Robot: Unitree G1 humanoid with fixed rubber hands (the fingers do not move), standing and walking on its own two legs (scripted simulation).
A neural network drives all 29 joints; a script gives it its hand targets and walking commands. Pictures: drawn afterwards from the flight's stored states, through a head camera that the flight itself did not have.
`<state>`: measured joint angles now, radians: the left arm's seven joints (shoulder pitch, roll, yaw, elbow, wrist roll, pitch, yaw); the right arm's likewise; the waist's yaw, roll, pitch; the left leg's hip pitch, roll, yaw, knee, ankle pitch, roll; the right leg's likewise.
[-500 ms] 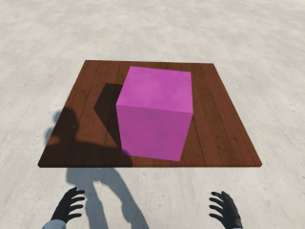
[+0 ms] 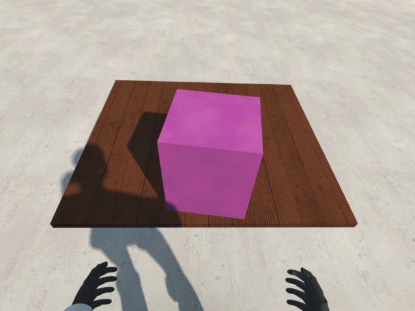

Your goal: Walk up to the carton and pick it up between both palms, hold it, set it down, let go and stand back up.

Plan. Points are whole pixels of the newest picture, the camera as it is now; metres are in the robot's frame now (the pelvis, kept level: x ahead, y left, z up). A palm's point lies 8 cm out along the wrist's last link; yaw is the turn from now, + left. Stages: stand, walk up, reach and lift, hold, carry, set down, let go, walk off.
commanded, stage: let go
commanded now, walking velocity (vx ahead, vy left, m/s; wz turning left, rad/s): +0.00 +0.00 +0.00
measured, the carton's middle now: (211, 155) +0.49 -0.01 +0.01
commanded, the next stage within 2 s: stand in 0.16 s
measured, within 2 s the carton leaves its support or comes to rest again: neither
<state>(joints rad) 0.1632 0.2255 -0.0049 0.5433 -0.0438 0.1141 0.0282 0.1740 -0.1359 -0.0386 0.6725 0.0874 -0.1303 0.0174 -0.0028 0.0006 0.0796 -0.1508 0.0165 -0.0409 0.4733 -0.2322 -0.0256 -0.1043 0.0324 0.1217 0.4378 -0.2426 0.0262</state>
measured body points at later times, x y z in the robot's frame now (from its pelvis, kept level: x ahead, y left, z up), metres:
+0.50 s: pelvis +0.01 +0.00 +0.00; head +0.04 +0.00 +0.45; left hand +0.14 +0.28 -0.10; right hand +0.14 -0.28 -0.11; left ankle +0.02 +0.13 -0.74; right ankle +0.01 -0.14 -0.74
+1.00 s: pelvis +0.02 +0.00 +0.00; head +0.04 +0.00 +0.45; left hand +0.13 +0.29 -0.12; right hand +0.12 -0.29 -0.12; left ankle +0.02 +0.13 -0.74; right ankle +0.01 -0.14 -0.74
